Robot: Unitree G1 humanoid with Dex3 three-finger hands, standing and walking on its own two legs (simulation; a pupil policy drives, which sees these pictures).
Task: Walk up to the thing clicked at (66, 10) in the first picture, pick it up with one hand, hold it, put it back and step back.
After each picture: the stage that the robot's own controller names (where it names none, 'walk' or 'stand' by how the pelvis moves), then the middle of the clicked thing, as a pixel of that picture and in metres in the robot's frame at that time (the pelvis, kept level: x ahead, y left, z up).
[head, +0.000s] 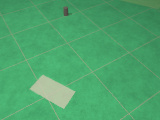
stand; (65, 11) +2.05 +0.24 -0.72
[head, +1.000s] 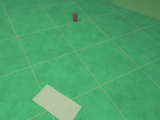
walk; (74, 17) +1.91 +0.12 -0.70
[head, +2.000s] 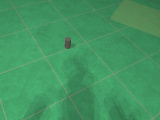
walk; (67, 43) +1.31 +0.13 -0.71
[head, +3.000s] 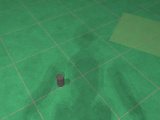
walk; (60, 80) +0.85 +0.17 -0.71
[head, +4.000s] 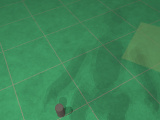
walk; (60, 110) +0.54 +0.24 -0.70
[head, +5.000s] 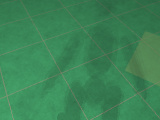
stand; out of the picture +0.39 +0.18 -0.70
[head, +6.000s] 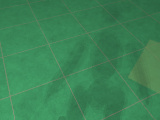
stand; out of the picture +0.40 +0.17 -0.71
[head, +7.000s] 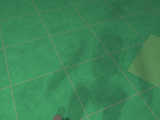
stand; out of the picture +0.44 +0.17 -0.71
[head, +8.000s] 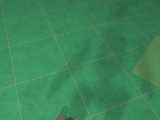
stand; out of the picture +0.45 +0.15 -0.71
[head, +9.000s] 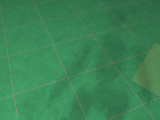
stand; out of the picture +0.41 +0.16 -0.72
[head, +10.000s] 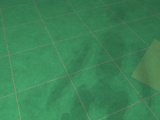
stand; out of the picture +0.43 +0.16 -0.73
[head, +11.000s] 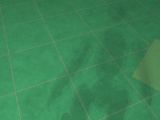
stand; out of the picture +0.42 +0.16 -0.73
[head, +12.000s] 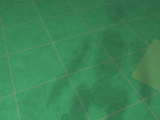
stand; out of the picture +0.42 +0.16 -0.73
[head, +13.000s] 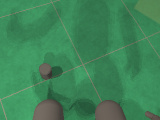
go down; (45, 71) +0.47 +0.17 -0.45
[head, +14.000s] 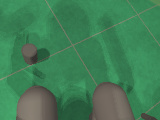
go down; (30, 54) +0.50 +0.19 -0.32
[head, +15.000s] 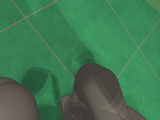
close in; out of the picture +0.48 +0.25 -0.23
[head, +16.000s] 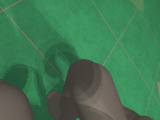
close; out of the picture +0.48 +0.26 -0.23
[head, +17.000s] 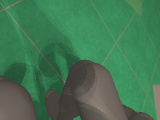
lift; out of the picture +0.44 +0.22 -0.24
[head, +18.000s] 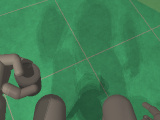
lift; (29, 80) +0.33 +0.18 -0.05
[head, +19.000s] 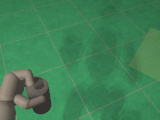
hold; (39, 96) +0.31 +0.15 +0.00
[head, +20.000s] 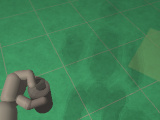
hold; (41, 96) +0.31 +0.15 -0.01
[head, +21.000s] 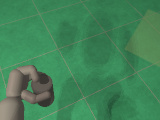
crouch; (43, 91) +0.33 +0.14 -0.05
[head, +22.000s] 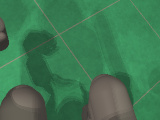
lower; out of the picture +0.49 +0.22 -0.10
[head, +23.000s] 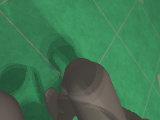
lower; out of the picture +0.45 +0.25 -0.24
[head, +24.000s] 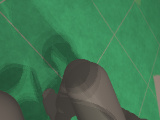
lower; out of the picture +0.45 +0.26 -0.24
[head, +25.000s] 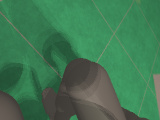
lower; out of the picture +0.45 +0.26 -0.24
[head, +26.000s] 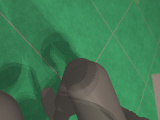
lower; out of the picture +0.45 +0.26 -0.25
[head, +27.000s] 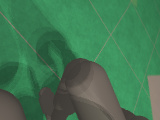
open; out of the picture +0.46 +0.25 -0.26
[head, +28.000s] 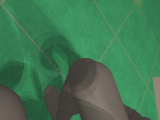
stand; out of the picture +0.44 +0.24 -0.24
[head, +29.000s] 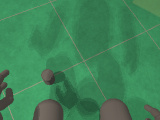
walk; (48, 77) +0.45 +0.17 -0.46
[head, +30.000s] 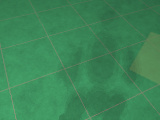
stand; out of the picture +0.39 +0.14 -0.66
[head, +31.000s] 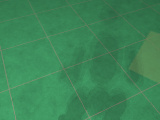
stand; out of the picture +0.39 +0.16 -0.66
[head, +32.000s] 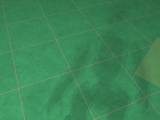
stand; out of the picture +0.40 +0.13 -0.71
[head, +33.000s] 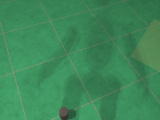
walk; (63, 113) +0.42 +0.10 -0.70
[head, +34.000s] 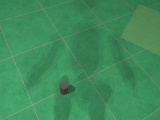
walk; (63, 88) +0.61 +0.11 -0.70
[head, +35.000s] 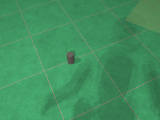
walk; (70, 58) +0.96 +0.18 -0.70
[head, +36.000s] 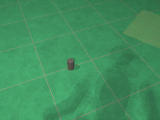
stand; (70, 64) +1.04 +0.14 -0.71
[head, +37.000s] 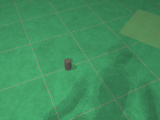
stand; (67, 64) +1.05 +0.15 -0.73
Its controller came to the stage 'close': yes
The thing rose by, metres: 0.70
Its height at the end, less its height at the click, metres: +0.00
